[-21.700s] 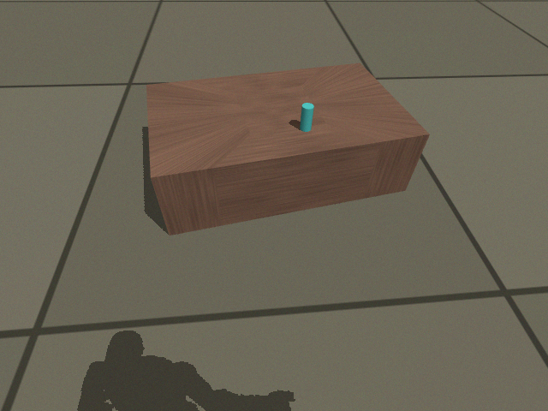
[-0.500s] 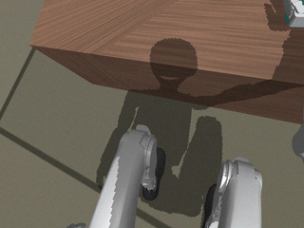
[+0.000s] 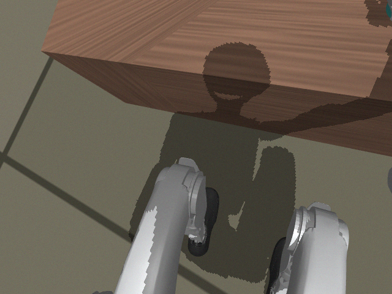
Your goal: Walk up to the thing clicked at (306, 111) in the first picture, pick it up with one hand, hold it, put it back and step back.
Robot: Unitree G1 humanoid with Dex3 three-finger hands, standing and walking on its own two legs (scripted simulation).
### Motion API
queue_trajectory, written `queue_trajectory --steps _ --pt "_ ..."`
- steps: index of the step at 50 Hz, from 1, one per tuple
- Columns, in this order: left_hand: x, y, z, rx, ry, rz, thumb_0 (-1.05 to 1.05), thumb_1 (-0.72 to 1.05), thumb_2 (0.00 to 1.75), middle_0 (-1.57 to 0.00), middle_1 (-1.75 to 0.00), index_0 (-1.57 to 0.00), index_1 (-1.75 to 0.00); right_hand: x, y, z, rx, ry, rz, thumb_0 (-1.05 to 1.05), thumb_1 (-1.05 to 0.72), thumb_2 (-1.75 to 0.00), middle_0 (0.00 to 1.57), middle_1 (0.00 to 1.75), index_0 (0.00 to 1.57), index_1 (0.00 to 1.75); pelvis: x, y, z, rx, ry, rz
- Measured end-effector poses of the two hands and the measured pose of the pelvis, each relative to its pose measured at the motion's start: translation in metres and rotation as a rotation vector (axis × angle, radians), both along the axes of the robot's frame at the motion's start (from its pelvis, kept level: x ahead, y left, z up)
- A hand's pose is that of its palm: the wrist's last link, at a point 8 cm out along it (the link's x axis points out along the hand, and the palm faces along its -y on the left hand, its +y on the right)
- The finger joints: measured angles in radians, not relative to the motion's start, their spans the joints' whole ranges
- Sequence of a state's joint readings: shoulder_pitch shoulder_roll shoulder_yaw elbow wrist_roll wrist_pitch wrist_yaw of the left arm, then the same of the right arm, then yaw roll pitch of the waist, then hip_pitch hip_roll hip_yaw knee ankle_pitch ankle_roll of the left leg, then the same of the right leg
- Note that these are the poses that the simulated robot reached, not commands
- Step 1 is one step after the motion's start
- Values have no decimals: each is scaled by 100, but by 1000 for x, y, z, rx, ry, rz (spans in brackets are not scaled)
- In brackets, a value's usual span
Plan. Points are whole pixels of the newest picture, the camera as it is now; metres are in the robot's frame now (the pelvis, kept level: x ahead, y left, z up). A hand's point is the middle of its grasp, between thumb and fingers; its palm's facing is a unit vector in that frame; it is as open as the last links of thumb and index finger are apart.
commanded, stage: loosen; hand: right
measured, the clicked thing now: out of the picture +0.64 -0.17 +0.01
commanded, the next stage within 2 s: open in 0.10 s
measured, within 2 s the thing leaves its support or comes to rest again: neither
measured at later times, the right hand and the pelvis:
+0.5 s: hand out of the picture +0.64 -0.16 +0.01, palm faces +0.08 +1.00 -0.03, open 9.4 cm; pelvis +0.00 +0.00 +0.00, yaw +1 degrees
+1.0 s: hand out of the picture +0.63 -0.24 +0.12, palm faces +0.15 +0.99 -0.05, open 15.0 cm; pelvis +0.01 +0.00 +0.06, yaw +0 degrees
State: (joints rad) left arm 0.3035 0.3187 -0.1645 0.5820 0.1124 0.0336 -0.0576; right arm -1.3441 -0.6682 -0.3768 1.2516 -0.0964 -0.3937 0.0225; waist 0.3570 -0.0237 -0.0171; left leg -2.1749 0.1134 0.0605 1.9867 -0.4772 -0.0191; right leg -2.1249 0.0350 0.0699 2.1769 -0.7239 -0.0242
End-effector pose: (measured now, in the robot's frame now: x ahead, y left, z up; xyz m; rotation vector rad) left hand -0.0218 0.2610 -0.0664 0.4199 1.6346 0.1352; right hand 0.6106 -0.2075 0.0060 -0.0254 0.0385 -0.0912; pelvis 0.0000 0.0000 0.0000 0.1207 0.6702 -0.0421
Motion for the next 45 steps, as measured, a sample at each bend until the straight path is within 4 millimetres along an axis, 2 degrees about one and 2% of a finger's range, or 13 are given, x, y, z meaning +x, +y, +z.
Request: queue_trajectory --steps 7,17,24,34,39,45 --pt "-1 -1 -1 4 2 1 0 91 90 -22 -31 -21 -31 2 -1 0 -4 -2 -2 1 7 -110 91 108 93 107 0 0 -3 5 1 1" --pt "0 -2 -3 2 -3 1 0 92 89 -22 -31 -22 -31 5 -2 6 -5 -20 5 1 12 -70 99 85 100 85 -1 -1 -4 7 1 1" --pt "2 -2 -4 2 -9 1 0 91 90 -22 -31 -22 -31 6 -2 7 0 -17 8 0 16 -52 93 71 93 71 -1 -1 -4 9 1 2" --pt "6 -1 -5 3 -15 5 0 90 90 -22 -31 -22 -31 7 -8 10 -10 -28 6 0 17 -44 76 58 75 58 0 0 -4 9 4 5" --pt "10 -2 1 -1 -31 26 0 90 90 -22 -31 -22 -31 3 -28 30 -34 -41 -27 0 19 -39 64 49 63 49 1 0 6 3 2 8" --pt "23 -4 19 -6 -76 42 0 90 90 -22 -30 -21 -31 -5 -65 78 -42 -32 -69 0 23 -30 48 36 47 36 5 0 32 -6 0 7"
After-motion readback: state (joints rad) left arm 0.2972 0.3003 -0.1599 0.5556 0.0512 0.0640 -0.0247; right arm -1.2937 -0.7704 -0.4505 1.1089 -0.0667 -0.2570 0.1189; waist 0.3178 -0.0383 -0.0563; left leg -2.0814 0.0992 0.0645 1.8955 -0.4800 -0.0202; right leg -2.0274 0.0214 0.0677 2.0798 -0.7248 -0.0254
